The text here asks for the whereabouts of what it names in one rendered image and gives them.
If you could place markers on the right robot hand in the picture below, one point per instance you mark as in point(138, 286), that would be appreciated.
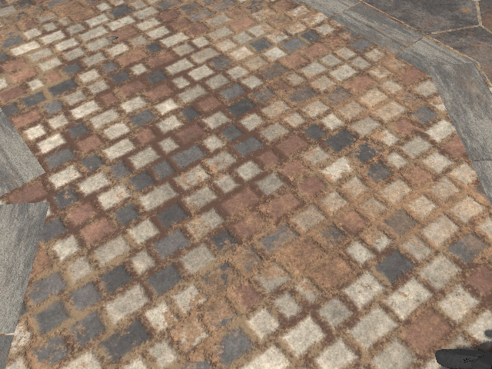
point(464, 359)

